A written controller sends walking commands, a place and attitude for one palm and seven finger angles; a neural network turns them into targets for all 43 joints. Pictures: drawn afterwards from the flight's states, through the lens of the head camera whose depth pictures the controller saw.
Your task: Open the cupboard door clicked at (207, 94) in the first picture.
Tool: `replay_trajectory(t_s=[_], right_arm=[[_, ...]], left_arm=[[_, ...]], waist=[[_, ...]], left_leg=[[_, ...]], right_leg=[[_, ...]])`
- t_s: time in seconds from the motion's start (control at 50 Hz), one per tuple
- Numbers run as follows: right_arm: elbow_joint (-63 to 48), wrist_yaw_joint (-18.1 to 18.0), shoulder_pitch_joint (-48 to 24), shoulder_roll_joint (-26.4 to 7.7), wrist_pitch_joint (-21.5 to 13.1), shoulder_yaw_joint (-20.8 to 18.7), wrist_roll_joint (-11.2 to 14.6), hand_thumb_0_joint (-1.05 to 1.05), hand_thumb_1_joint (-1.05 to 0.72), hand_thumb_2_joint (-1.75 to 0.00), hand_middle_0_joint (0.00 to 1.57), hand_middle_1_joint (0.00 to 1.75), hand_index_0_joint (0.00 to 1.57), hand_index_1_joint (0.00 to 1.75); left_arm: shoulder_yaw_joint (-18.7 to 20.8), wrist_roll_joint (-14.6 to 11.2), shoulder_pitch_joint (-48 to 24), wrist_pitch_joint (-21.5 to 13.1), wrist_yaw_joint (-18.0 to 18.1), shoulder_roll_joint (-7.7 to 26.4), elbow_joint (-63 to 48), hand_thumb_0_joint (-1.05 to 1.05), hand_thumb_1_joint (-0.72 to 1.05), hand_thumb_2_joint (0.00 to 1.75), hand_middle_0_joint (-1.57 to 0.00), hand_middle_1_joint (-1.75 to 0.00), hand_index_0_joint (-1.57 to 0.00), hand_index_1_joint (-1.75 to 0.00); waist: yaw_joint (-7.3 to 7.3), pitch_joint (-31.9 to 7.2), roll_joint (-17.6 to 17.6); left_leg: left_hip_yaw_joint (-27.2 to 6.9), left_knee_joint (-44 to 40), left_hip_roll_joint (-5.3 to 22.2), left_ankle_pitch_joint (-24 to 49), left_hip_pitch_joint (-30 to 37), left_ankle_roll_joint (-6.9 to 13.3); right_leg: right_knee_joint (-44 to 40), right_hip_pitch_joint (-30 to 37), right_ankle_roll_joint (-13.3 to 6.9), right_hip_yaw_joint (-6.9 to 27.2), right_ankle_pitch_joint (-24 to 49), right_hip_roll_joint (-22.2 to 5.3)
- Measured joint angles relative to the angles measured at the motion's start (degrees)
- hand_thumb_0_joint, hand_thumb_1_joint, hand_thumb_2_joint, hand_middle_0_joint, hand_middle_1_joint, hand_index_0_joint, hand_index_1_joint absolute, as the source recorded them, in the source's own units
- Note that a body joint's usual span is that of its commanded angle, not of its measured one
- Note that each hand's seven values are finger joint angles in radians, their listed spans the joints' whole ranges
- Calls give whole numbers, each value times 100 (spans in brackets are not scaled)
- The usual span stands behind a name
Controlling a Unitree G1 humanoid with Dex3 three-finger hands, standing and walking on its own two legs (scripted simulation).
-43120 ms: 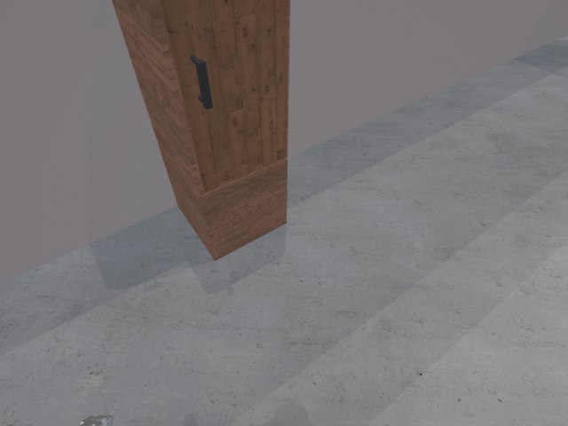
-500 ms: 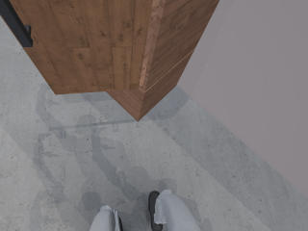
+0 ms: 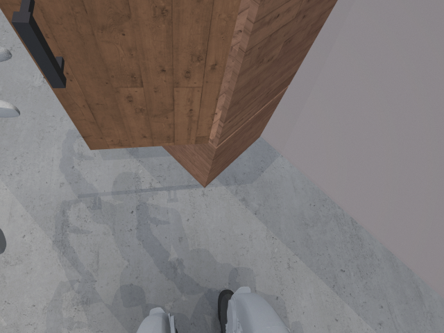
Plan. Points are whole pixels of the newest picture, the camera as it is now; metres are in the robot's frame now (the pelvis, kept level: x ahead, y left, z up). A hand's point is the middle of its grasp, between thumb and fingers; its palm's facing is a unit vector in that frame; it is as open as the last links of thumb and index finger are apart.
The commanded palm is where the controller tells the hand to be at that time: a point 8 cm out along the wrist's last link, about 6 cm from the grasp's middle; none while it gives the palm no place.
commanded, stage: move the hooked fingers beside the handle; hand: left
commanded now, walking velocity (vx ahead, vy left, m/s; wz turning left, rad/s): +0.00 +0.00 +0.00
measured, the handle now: (44, 45) +0.56 +0.24 +0.10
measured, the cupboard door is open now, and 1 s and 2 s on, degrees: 52 52 52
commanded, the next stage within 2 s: slide the fingers in behind the handle in 0.76 s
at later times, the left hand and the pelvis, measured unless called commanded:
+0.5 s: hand out of the picture +0.50 +0.28 +0.10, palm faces +0.04 -1.00 -0.02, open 14.0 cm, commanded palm +0.49 +0.33 +0.09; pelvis -0.02 -0.01 -0.01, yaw +1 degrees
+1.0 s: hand out of the picture +0.50 +0.29 +0.10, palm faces +0.02 -1.00 -0.03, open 14.0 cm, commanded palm +0.48 +0.32 +0.09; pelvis -0.03 -0.01 -0.01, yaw +0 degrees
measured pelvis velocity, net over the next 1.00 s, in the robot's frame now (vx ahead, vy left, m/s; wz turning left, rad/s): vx -0.03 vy -0.01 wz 0.01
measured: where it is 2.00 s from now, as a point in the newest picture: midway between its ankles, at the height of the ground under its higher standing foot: outside the picture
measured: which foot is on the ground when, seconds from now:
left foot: down 0.00-1.00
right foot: down 0.00-1.00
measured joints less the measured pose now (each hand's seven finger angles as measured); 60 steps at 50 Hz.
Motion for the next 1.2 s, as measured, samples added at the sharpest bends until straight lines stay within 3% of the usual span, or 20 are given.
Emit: replay_trajectory(t_s=[0.32,0.42,0.52,0.62,0.8,0.94,1.08,1.2], right_arm=[[35,-138,-338,-99,-78,-27,33,0,-91,-90,21,30,20,30],[76,-165,-334,-77,-97,26,40,0,-91,-90,20,30,20,30],[35,-195,-271,-65,-146,87,44,0,-91,-90,21,30,20,30],[54,-206,-155,-65,-174,135,68,0,-91,-90,21,30,20,30],[148,-196,32,-88,-152,131,75,0,-91,-90,21,30,20,30],[176,-199,2,-105,-150,88,45,0,-91,-90,21,30,20,30],[163,-142,-75,-63,-113,18,3,0,-91,-90,21,30,20,30],[78,-109,-155,-9,-118,16,-8,0,-91,-90,21,30,20,30]], left_arm=[[-313,-5,-268,-184,-68,-29,235,-2,-50,30,-30,-120,-30,-120],[-345,61,-471,-159,22,-20,386,-2,-50,30,-30,-120,-30,-120],[-233,249,-628,-122,156,203,565,-2,-50,30,-30,-120,-30,-120],[-105,265,-730,-145,112,453,711,-2,-50,30,-30,-120,-30,-120],[-3,185,-657,-125,-63,622,677,-2,-50,30,-30,-120,-30,-120],[-163,187,-662,-119,-29,463,553,-2,-50,30,-30,-120,-30,-120],[-365,77,-477,-138,137,-35,233,-2,-50,30,-30,-120,-30,-120],[-428,143,-324,-151,451,-327,162,-2,-50,30,-30,-120,-30,-120]], waist=[[106,74,-54],[25,87,-51],[-111,138,-25],[-182,193,-6],[-163,191,-10],[-138,147,-32],[-78,52,-29],[-67,30,4]], left_leg=[[-125,139,-47,53,-110,-66],[-134,177,-40,86,-183,-78],[-94,235,-11,106,-294,-79],[-40,267,16,122,-379,-73],[-1,270,19,146,-478,-58],[-56,283,-17,144,-517,-52],[-77,196,-37,130,-355,-53],[-53,115,-37,107,-169,-46]], right_leg=[[193,-92,-67,-86,-24,-47],[228,-164,-90,-94,10,-43],[274,-294,-107,-55,57,-14],[298,-402,-110,-3,103,14],[289,-510,-97,39,148,20],[278,-509,-81,-9,134,-15],[195,-335,-63,-26,105,-28],[152,-177,-57,-1,71,-22]])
